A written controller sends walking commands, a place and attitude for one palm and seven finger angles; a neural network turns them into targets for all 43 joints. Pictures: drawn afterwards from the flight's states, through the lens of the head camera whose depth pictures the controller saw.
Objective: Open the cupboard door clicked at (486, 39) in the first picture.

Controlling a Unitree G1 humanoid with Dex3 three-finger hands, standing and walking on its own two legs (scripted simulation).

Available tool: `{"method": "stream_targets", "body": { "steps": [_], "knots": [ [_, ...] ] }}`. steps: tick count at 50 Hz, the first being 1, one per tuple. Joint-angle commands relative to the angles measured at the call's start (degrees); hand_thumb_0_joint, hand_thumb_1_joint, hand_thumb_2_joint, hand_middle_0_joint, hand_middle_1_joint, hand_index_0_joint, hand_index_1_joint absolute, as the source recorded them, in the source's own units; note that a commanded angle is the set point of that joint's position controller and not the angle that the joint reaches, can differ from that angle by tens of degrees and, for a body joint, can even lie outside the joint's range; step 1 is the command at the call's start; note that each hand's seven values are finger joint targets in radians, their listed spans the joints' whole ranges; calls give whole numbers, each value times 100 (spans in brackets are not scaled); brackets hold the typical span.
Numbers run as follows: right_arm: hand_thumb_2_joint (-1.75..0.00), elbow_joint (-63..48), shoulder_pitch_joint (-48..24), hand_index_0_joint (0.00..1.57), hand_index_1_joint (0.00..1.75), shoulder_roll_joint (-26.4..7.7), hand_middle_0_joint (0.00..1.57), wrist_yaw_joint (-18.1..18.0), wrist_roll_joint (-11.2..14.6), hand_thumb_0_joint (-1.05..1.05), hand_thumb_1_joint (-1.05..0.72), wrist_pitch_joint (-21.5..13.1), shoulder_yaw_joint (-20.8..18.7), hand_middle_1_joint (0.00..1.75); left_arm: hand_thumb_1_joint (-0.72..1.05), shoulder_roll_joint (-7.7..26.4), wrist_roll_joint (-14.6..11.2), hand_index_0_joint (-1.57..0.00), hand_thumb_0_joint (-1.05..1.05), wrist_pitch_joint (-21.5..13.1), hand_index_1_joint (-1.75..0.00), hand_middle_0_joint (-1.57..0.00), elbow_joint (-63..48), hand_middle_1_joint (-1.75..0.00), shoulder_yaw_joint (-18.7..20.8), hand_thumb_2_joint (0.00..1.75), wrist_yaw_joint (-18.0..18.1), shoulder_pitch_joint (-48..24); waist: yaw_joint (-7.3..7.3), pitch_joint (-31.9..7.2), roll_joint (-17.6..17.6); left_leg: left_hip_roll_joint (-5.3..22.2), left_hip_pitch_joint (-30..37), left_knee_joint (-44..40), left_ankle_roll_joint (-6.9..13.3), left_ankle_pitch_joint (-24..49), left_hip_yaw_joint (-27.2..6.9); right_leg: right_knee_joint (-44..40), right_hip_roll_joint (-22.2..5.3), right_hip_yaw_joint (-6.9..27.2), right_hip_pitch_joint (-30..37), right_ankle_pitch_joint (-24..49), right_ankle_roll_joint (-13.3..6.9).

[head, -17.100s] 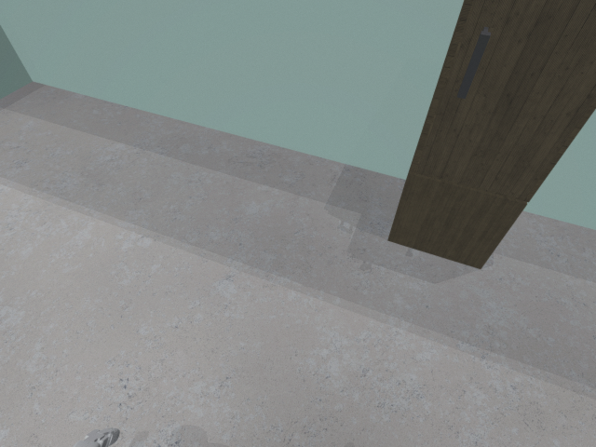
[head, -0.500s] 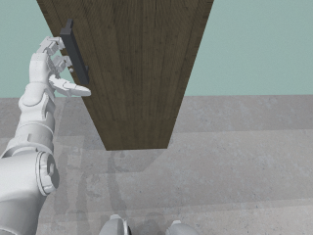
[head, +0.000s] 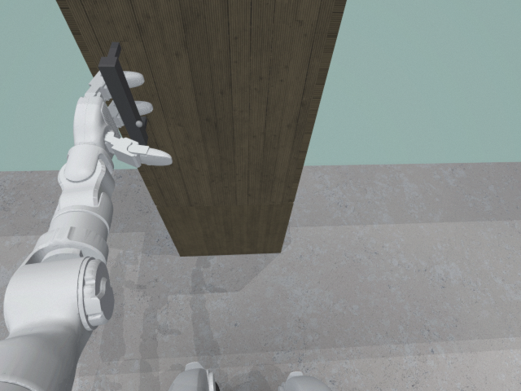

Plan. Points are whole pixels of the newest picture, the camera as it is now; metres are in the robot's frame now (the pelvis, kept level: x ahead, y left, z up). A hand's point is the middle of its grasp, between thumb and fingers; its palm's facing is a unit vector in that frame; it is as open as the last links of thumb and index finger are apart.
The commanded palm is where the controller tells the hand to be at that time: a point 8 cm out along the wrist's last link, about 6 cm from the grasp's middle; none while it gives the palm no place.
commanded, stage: slide the fingers in behind the handle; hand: left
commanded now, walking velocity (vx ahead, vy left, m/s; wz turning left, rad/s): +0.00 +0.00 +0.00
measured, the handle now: (129, 98) +0.56 +0.17 +0.10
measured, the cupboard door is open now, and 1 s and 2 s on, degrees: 0 0 34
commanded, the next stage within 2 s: close the thumb around the handle in 0.24 s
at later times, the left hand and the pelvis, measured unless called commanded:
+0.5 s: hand (132, 125) +0.49 +0.16 +0.11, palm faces -0.02 -1.00 +0.01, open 13.4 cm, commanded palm +0.47 +0.21 +0.10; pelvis +0.00 +0.00 +0.00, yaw +0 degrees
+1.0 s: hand (134, 125) +0.50 +0.16 +0.10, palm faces -0.02 -1.00 +0.00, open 6.3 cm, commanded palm +0.47 +0.20 +0.10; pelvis +0.00 +0.01 +0.00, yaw +0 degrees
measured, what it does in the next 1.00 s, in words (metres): stands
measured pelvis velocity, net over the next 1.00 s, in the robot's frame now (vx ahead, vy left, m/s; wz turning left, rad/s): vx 0.00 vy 0.01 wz -0.01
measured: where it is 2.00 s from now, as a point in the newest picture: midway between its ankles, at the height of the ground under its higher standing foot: outside the picture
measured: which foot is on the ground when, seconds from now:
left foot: down 0.00-1.00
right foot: down 0.00-1.00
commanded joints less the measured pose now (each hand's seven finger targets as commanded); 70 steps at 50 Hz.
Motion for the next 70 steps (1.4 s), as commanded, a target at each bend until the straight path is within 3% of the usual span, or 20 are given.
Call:
{"method": "stream_targets", "body": {
  "steps": [1,3,4,6,9,11,15,17,26,29,31,32,34,42,45,54,57,58,68,70],
  "knots": [
    [-90,-324,786,20,30,-972,20,-103,36,0,-90,-127,-365,30,-50,1367,-71,-30,0,-441,-120,-30,-1229,-120,162,30,-26,-2663,-77,-2442,123,-407,2351,-245,254,1580,-366,-810,162,425,269,2531,229],
    [-90,-325,791,20,30,-987,20,-127,43,0,-90,-112,-355,30,-50,1568,-89,-30,0,-436,-120,-30,-1234,-120,270,30,-89,-2645,-53,-2422,110,-404,2220,-245,257,1562,-357,-802,150,444,396,2592,226],
    [-90,-330,749,20,30,-948,20,-124,40,0,-90,-118,-339,30,-50,1349,-113,-30,0,-411,-120,-30,-1204,-120,90,30,-120,-2670,-112,-2356,84,-433,2194,-249,272,1537,-337,-835,150,459,433,2655,241],
    [-90,-326,794,20,30,-983,20,-138,57,0,-90,-121,-361,30,-50,1556,-145,-30,0,-411,-120,-30,-1141,-120,323,30,-154,-2508,-43,-2428,-8,-425,2162,-236,276,1608,-308,-833,142,482,514,2800,253],
    [-90,-337,757,20,30,-953,20,-152,59,0,-90,-103,-329,30,-50,1440,-152,-30,0,-361,-120,-30,-1187,-120,131,30,-229,-2614,-103,-2277,136,-439,2088,-263,281,1508,-311,-861,133,482,494,2729,251],
    [-90,-316,787,20,30,-973,20,-161,64,0,-90,-118,-364,30,-50,1569,-168,-30,0,-433,-120,-30,-1318,-120,272,30,-223,-2658,-60,-2488,215,-426,2272,-223,277,1649,-319,-834,136,502,457,2802,251],
    [-90,-279,783,20,30,-940,20,-133,45,0,-90,-123,-367,30,-50,1154,-225,-30,0,-457,-120,-30,-1317,-120,-11,30,-246,-2576,-128,-2398,248,-408,2515,-233,259,1756,-388,-817,174,374,229,2671,207],
    [-90,-257,778,20,30,-985,20,-138,46,0,-90,-112,-381,30,-50,1382,-228,-30,0,-419,-120,-30,-1301,-120,146,30,-240,-2554,-80,-2399,216,-409,2386,-256,258,1666,-367,-840,159,419,322,2665,230],
    [-90,-305,765,20,30,-1002,20,-161,56,0,-90,-110,-357,30,0,1597,-174,-34,0,-396,-125,-34,-1198,-125,299,52,-219,-2616,-101,-2321,81,-400,2229,-261,273,1584,-353,-828,149,440,317,2589,248],
    [-90,-293,752,20,30,-977,20,-151,43,0,-90,-127,-359,30,17,1382,-189,-35,0,-415,-127,-35,-1202,-127,127,59,-264,-2674,-138,-2301,225,-389,2371,-224,251,1583,-387,-824,169,398,148,2457,221],
    [-90,-296,779,20,30,-978,20,-145,44,0,-90,-141,-386,30,28,1383,-172,-36,0,-547,-128,-36,-1536,-128,132,64,-266,-2788,-71,-2784,502,-362,2769,-199,215,1963,-451,-695,180,352,104,2608,183],
    [-90,-282,753,20,30,-962,20,-133,25,0,-90,-133,-383,30,34,1209,-176,-36,0,-516,-129,-36,-1400,-129,34,66,-258,-2614,-60,-2672,580,-346,2850,-183,187,1989,-493,-690,194,293,-56,2488,155],
    [-90,-226,777,20,30,-991,20,-123,24,0,-90,-127,-394,30,45,1240,-194,-37,0,-440,-130,-37,-1194,-130,85,71,-227,-2591,-110,-2389,324,-332,2688,-206,198,1789,-481,-763,205,284,-109,2338,179],
    [-90,-248,772,20,30,-973,20,-80,-3,0,-90,-95,-393,30,90,1068,-131,-40,0,-417,-135,-40,-1340,-135,-21,90,-53,-2574,-101,-2419,247,-328,2740,-227,191,1924,-504,-727,213,244,-102,2411,173],
    [-90,-271,783,20,30,-959,20,-71,-16,0,-90,-93,-386,30,90,962,-111,-40,0,-475,-135,-40,-1448,-135,-108,90,-36,-2621,-87,-2431,430,-333,2830,-242,174,1980,-530,-703,214,217,-140,2360,132],
    [-90,-284,767,20,30,-986,20,-82,-8,0,-90,-77,-395,30,90,1275,-79,-40,0,-449,-135,-40,-1300,-135,188,90,41,-2433,-6,-2381,153,-352,2578,-272,193,1782,-464,-752,212,279,68,2385,169],
    [-90,-266,757,20,30,-988,20,-107,0,0,-90,-69,-375,30,90,1378,-53,-40,0,-445,-135,-40,-1186,-135,200,90,37,-2580,-75,-2215,203,-352,2443,-274,206,1594,-441,-779,195,314,0,2269,184],
    [-90,-303,762,20,30,-955,20,-99,6,0,-90,-86,-365,30,90,1139,-70,-40,0,-476,-135,-40,-1381,-135,2,90,17,-2754,-116,-2341,257,-362,2520,-300,202,1633,-458,-760,190,298,16,2279,189],
    [-90,-691,493,20,30,-899,20,-38,73,0,-90,-27,-400,30,90,939,-330,-40,0,-380,-135,-40,-2226,-135,78,90,-143,-980,370,-2659,115,-432,2544,-407,218,2032,-257,-763,177,313,846,3096,178],
    [-90,-803,395,20,30,-846,20,-21,92,0,-90,-30,-401,30,90,667,-408,-40,0,-313,-135,-40,-2547,-135,-75,90,-135,-348,442,-2560,67,-460,2584,-435,237,2172,-207,-799,172,309,1027,3354,172]
  ]
}}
